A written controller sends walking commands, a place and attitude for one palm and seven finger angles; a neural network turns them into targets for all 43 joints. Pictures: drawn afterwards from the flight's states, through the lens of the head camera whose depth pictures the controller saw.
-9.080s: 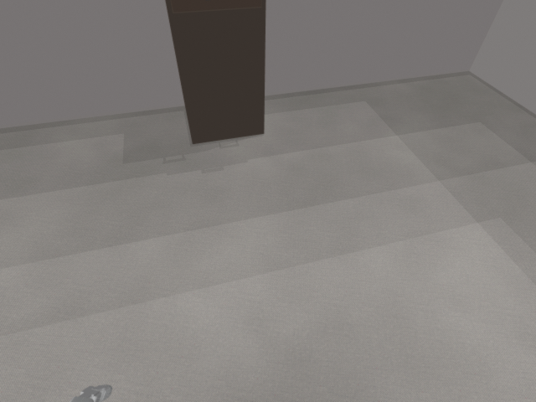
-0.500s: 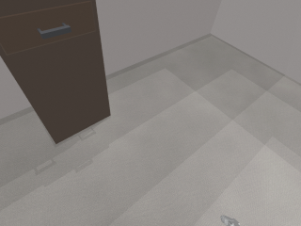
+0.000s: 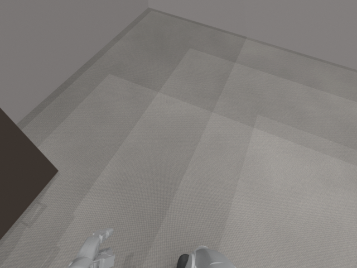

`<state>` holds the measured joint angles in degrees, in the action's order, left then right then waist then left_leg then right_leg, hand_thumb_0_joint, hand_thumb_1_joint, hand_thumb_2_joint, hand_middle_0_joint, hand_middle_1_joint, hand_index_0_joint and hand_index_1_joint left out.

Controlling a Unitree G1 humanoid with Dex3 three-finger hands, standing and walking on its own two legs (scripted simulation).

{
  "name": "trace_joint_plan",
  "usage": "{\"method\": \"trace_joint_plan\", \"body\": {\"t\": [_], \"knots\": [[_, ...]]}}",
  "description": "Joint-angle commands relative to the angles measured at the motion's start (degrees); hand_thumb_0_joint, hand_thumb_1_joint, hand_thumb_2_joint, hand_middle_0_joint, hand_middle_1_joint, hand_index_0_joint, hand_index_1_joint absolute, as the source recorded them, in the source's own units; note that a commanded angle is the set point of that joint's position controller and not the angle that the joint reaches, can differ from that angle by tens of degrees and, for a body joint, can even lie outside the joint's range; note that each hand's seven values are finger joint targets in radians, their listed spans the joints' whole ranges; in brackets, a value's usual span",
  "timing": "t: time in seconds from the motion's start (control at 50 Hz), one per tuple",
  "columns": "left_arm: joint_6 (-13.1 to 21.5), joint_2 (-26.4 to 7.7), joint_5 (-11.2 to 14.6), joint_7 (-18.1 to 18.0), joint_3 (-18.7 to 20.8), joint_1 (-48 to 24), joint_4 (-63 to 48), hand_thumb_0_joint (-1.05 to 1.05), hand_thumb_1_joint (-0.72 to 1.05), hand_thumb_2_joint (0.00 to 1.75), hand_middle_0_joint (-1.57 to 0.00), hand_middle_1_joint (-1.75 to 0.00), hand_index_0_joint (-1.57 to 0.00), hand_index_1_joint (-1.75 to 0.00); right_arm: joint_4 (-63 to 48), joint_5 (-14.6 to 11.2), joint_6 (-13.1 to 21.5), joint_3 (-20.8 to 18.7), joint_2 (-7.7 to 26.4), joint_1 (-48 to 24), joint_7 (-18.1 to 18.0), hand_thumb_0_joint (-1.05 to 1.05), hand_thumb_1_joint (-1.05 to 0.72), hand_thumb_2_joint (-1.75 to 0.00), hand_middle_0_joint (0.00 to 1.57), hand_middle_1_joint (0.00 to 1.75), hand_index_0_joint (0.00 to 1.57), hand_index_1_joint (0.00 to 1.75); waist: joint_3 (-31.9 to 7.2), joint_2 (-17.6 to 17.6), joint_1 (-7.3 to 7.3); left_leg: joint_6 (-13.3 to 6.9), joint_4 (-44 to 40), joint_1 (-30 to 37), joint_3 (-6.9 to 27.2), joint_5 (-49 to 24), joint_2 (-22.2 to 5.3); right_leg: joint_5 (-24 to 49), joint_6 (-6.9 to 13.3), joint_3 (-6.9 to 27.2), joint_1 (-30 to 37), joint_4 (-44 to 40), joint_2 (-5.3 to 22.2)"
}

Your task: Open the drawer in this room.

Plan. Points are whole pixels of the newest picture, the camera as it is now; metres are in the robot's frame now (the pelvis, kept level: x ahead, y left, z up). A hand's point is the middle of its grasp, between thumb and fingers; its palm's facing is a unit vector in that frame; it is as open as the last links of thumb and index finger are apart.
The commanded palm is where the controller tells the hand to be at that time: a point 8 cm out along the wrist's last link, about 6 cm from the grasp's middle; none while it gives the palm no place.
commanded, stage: walk to a spot facing it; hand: left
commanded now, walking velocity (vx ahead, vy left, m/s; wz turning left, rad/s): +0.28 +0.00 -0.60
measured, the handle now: out of the picture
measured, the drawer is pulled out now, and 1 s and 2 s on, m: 0.00 0.00 0.00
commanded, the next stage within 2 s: none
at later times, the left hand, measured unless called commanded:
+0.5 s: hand (82, 223) +0.24 +0.24 -0.16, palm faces -0.15 -0.95 -0.29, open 7.3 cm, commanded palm none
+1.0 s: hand (154, 126) +0.56 +0.07 -0.14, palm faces -0.58 -0.76 -0.30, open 7.3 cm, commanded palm none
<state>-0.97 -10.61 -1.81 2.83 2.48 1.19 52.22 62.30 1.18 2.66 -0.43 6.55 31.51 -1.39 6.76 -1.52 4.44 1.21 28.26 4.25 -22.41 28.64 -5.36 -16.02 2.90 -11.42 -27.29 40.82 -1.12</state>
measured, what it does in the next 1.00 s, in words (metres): walks ahead, turning right: right foot, then left foot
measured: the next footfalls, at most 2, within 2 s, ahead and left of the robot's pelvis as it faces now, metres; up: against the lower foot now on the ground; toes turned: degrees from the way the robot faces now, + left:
right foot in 0.04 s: +0.11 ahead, -0.06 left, +0.00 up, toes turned -10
left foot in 0.50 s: +0.37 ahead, +0.12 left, +0.00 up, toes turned -10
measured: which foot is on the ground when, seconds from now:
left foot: down 0.00-0.02, up 0.04-0.48, down 0.50-0.94, up 0.96-1.00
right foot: up 0.00-0.02, down 0.04-0.52, up 0.54-0.92, down 0.94-1.00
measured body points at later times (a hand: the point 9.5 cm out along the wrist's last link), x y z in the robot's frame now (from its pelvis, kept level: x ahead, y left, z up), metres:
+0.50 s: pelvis +0.22 +0.02 +0.00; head +0.28 +0.01 +0.45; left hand +0.25 +0.29 -0.14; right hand +0.36 -0.24 -0.12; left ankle +0.33 +0.13 -0.72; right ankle +0.08 -0.06 -0.72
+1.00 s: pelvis +0.32 -0.03 -0.01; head +0.35 -0.08 +0.44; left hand +0.59 +0.11 -0.12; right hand +0.17 -0.26 -0.16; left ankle +0.33 +0.13 -0.68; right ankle +0.30 -0.14 -0.72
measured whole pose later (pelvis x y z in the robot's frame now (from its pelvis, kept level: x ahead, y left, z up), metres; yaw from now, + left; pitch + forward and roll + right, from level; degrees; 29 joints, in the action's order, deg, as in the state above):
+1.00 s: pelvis +0.32 -0.03 -0.01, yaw -36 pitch +0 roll +0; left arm 0.0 -14.1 -1.2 1.2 3.9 5.6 48.9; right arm 54.2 0.7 -2.6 -4.4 15.6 14.6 -0.2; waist 8.1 2.7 2.3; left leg 4.3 56.2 -16.8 -12.3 31.8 -11.8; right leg -17.1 1.8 -5.7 -23.6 41.1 2.4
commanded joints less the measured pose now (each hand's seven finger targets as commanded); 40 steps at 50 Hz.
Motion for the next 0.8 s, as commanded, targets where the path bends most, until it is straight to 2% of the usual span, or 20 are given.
{"method": "trace_joint_plan", "body": {"t": [0.0,0.02,0.04,0.06,0.08,0.1,0.16,0.24,0.36,0.4,0.42,0.44,0.46,0.48,0.5,0.52,0.58,0.64,0.72,0.78], "knots": [[3.0,-15.1,0.3,-1.9,4.0,24.2,2.1,0.0,0.9,0.9,-0.2,-0.3,-0.2,-0.3,-8.1,-2.0,1.0,-2.5,10.0,-3.8,0.3,0.0,-0.9,-0.9,0.2,0.3,0.2,0.3,-19.4,-0.7,-14.37,2.3,45.8,-32.5,5.3,-12.5,-4.3,23.1,12.4,27.0,46.5,-12.1,17.8],[2.6,-18.1,1.8,-2.7,4.5,24.8,2.6,0.0,0.9,0.9,-0.2,-0.3,-0.2,-0.3,-10.7,-2.1,1.1,-2.7,8.8,-8.4,-0.2,0.0,-0.9,-0.9,0.2,0.3,0.2,0.3,-22.0,-4.0,-13.18,3.1,59.8,-42.4,13.6,7.8,0.5,36.9,18.3,43.1,48.3,-15.8,26.7],[2.0,-17.3,2.2,-3.2,4.6,21.8,1.8,0.0,0.9,0.9,-0.2,-0.3,-0.2,-0.3,-11.8,-1.5,0.8,-3.1,9.5,-11.3,-0.3,0.0,-0.9,-0.9,0.2,0.3,0.2,0.3,-14.9,0.6,-11.76,1.9,59.7,-44.2,20.1,2.1,-2.4,30.8,18.3,37.2,41.3,-18.4,26.0],[2.5,-14.8,2.1,-3.2,4.1,17.7,0.3,0.0,0.9,0.9,-0.2,-0.3,-0.2,-0.3,-12.0,-1.1,0.5,-3.1,9.0,-11.1,0.3,0.0,-0.9,-0.9,0.2,0.3,0.2,0.3,-10.5,0.0,-9.61,2.2,57.0,-44.8,21.5,-4.8,-4.4,23.6,14.6,33.7,34.1,-20.9,22.6],[2.8,-12.9,2.1,-3.3,3.5,14.0,-0.1,0.0,0.9,0.9,-0.2,-0.3,-0.2,-0.3,-11.6,-0.6,-0.1,-3.3,9.0,-11.8,0.5,0.0,-0.9,-0.9,0.2,0.3,0.2,0.3,-7.4,3.2,-6.7,2.7,53.5,-42.8,22.2,-7.4,-5.9,19.1,11.3,31.5,26.0,-22.6,21.0],[3.3,-11.1,1.8,-3.5,3.0,11.5,-0.6,0.0,0.9,0.9,-0.2,-0.3,-0.2,-0.3,-10.9,-0.2,-0.8,-3.5,8.9,-13.0,0.5,0.0,-0.9,-0.9,0.2,0.3,0.2,0.3,-3.3,5.4,-5.35,2.6,49.4,-38.3,22.1,-8.7,-6.5,16.9,8.9,28.0,16.3,-24.7,18.5],[4.6,-10.7,0.7,-3.1,2.8,10.0,-0.3,0.0,0.9,0.9,-0.2,-0.3,-0.2,-0.3,-10.3,0.1,-1.9,-3.4,7.5,-9.7,0.7,0.0,-0.9,-0.9,0.2,0.3,0.2,0.3,-3.0,1.3,-1.42,3.9,40.8,-34.2,20.3,-9.8,-5.6,23.6,8.5,20.4,9.2,-24.8,13.6],[5.2,-10.4,0.8,-2.5,3.2,13.9,1.0,0.0,0.9,0.9,-0.2,-0.3,-0.2,-0.3,-13.1,0.3,-1.5,-3.4,7.8,-17.0,1.5,0.0,-0.9,-0.9,0.2,0.3,0.2,0.3,-4.6,-5.6,-3.62,4.7,31.1,-37.4,19.6,-15.5,-3.8,26.3,7.9,20.2,13.5,-22.8,9.2],[4.3,-11.4,0.7,-3.1,3.5,20.0,1.6,0.0,0.9,0.9,-0.2,-0.3,-0.2,-0.3,-17.8,0.0,-0.3,-2.6,8.5,-31.1,1.9,0.0,-0.9,-0.9,0.2,0.3,0.2,0.3,-7.6,-9.1,-8.47,4.1,15.4,-39.0,17.6,-12.9,0.8,42.7,6.4,24.7,27.8,-15.6,8.8],[3.7,-12.0,0.6,-3.6,3.8,20.6,1.5,0.0,0.9,0.9,-0.2,-0.3,-0.2,-0.3,-18.3,-0.4,-0.1,-2.5,9.1,-32.0,1.5,0.0,-0.9,-0.9,0.2,0.3,0.2,0.3,-9.5,-9.8,-8.63,3.5,9.2,-35.0,16.8,-11.6,2.4,48.4,5.9,26.5,30.3,-12.1,9.4],[3.5,-12.2,0.8,-3.8,3.8,20.1,1.0,0.0,0.9,0.9,-0.2,-0.3,-0.2,-0.3,-18.1,-0.4,0.0,-2.6,9.9,-30.7,1.1,0.0,-0.9,-0.9,0.2,0.3,0.2,0.3,-10.5,-9.0,-7.39,3.1,4.4,-29.6,16.0,-13.0,3.7,52.2,5.0,26.7,29.0,-9.1,8.9],[3.4,-12.6,1.1,-3.9,3.8,18.4,0.5,0.0,0.9,0.9,-0.2,-0.3,-0.2,-0.3,-16.4,-0.4,-0.1,-3.0,11.3,-25.6,0.5,0.0,-0.9,-0.9,0.2,0.3,0.2,0.3,-12.6,-8.6,-4.37,2.5,-1.5,-19.8,15.3,-18.9,4.1,52.6,3.0,25.6,25.0,-4.3,7.6],[3.3,-11.9,2.0,-4.0,3.5,17.4,-0.1,0.0,0.9,0.9,-0.2,-0.3,-0.2,-0.3,-14.3,0.0,0.0,-3.9,14.9,-18.3,0.1,0.0,-0.9,-0.9,0.2,0.3,0.2,0.3,-17.3,-4.2,-0.8,0.9,-4.0,-2.2,18.8,-35.5,-2.0,41.6,0.1,23.5,14.3,4.1,4.9],[3.5,-8.5,3.1,-3.6,3.0,18.2,-1.1,0.0,0.9,0.9,-0.2,-0.3,-0.2,-0.3,-12.6,0.6,0.3,-5.4,21.2,-10.9,-0.2,0.0,-0.9,-0.9,0.2,0.3,0.2,0.3,-23.7,12.5,1.51,-6.6,1.2,16.1,36.2,-62.0,-21.0,-0.7,-3.1,16.6,-3.6,21.7,-2.3],[3.8,-8.4,2.8,-3.6,2.5,19.1,-1.1,0.0,0.9,0.9,-0.2,-0.3,-0.2,-0.3,-11.9,-0.3,-0.3,-4.9,22.0,-7.1,-0.1,0.0,-0.9,-0.9,0.2,0.3,0.2,0.3,-26.2,14.7,2.02,-11.6,2.8,16.7,39.2,-82.3,-28.3,-21.5,-4.0,16.1,-5.9,34.5,-0.7],[3.0,-10.3,2.4,-4.0,3.2,19.4,-0.5,0.0,0.9,0.9,-0.2,-0.3,-0.2,-0.3,-12.4,-0.4,-0.6,-4.1,18.6,-10.8,0.2,0.0,-0.9,-0.9,0.2,0.3,0.2,0.3,-21.1,8.6,0.04,-12.2,1.7,10.7,33.0,-79.3,-27.2,-19.2,-5.0,17.2,-7.1,38.1,2.1],[0.5,-8.1,0.9,-2.4,3.5,14.5,-1.9,0.0,0.9,0.9,-0.2,-0.3,-0.2,-0.3,-14.4,0.1,-0.8,-2.6,13.6,-20.7,-0.2,0.0,-0.9,-0.9,0.2,0.3,0.2,0.3,-6.2,12.2,-3.63,-7.1,-6.0,-10.9,23.9,-53.3,-18.8,-12.5,-6.3,13.6,-5.1,35.9,5.3],[-1.4,-5.8,1.0,-1.3,3.6,16.7,-2.2,0.0,0.9,0.9,-0.2,-0.3,-0.2,-0.3,-14.5,0.0,-1.1,-2.9,13.4,-24.1,0.0,0.0,-0.9,-0.9,0.2,0.3,0.2,0.3,-4.8,15.0,-6.39,-5.8,-8.1,-17.5,15.0,-42.1,-15.2,-7.6,-6.5,9.7,-1.5,29.6,5.8],[-2.3,-4.7,0.7,-0.8,3.6,12.1,-3.9,0.0,0.9,0.9,-0.2,-0.3,-0.2,-0.3,-13.9,0.0,-1.5,-4.0,14.2,-22.2,0.2,0.0,-0.9,-0.9,0.2,0.3,0.2,0.3,-3.6,14.0,-5.15,-6.3,-10.1,-17.4,12.0,-33.8,-15.1,-2.8,-7.1,7.5,-2.3,21.1,6.9],[-1.9,-4.4,0.6,-0.8,3.2,8.0,-5.7,0.0,0.9,0.9,-0.2,-0.3,-0.2,-0.3,-13.2,0.3,-1.8,-5.0,15.4,-20.5,0.4,0.0,-0.9,-0.9,0.2,0.3,0.2,0.3,-4.0,14.6,-3.72,-6.2,-7.9,-13.6,10.0,-35.4,-15.9,-1.6,-6.9,5.8,-1.8,11.8,6.7]]}}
